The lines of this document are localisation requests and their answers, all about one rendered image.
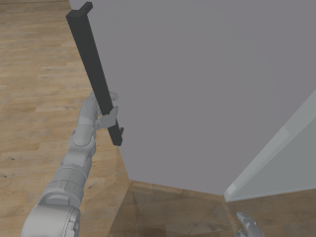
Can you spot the robot left upper arm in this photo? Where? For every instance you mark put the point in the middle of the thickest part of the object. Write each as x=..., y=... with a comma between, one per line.
x=53, y=220

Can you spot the fridge door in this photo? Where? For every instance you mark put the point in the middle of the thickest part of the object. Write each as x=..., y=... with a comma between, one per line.
x=202, y=85

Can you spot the left robot hand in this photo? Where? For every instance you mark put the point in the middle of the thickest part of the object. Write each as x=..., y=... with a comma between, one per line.
x=90, y=111

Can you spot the right robot hand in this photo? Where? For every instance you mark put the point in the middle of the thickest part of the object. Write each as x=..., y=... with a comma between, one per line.
x=250, y=225

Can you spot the left robot forearm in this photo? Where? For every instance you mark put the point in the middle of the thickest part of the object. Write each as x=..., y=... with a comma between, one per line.
x=66, y=187

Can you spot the handle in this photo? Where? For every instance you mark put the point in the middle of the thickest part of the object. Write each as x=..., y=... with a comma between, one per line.
x=82, y=33

